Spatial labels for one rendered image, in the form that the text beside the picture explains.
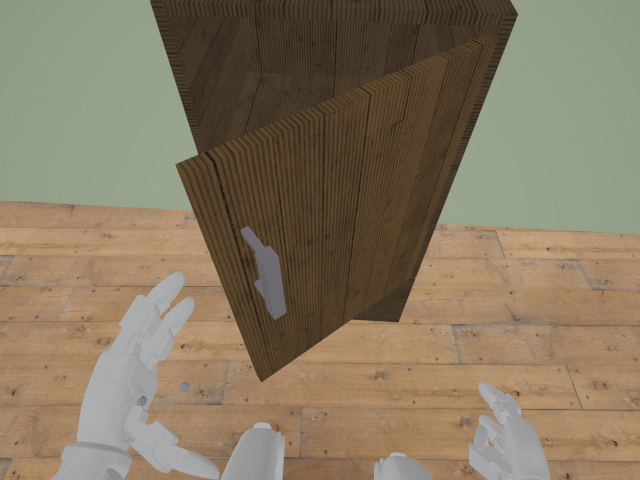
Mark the left robot thigh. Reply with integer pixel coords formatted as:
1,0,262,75
220,428,285,480

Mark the cupboard door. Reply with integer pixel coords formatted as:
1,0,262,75
175,34,498,383

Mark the robot left forearm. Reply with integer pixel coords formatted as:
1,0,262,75
50,442,132,480

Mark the left robot shin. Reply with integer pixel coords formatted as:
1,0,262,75
241,422,272,437

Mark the robot right hand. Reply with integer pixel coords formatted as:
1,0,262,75
469,381,550,480

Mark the robot left hand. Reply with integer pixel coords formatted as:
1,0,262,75
77,271,219,480

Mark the handle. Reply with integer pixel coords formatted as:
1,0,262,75
241,226,287,320

